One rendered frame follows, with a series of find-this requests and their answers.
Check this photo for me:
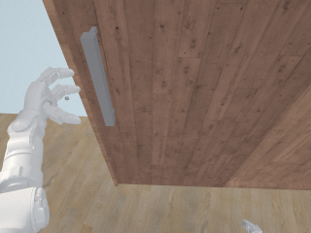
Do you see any robot left upper arm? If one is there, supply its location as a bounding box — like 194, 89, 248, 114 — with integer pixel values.
0, 186, 50, 233

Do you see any wardrobe door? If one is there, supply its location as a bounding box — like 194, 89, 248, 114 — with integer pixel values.
52, 0, 311, 188
229, 84, 311, 184

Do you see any robot left hand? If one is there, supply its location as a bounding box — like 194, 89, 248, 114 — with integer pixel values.
23, 66, 82, 124

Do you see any robot right hand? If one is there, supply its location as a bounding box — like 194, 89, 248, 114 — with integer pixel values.
241, 219, 262, 233

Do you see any left robot forearm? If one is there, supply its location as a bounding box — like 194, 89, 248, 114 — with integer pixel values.
0, 109, 48, 194

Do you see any handle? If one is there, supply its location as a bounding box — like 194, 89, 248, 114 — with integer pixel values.
80, 26, 116, 126

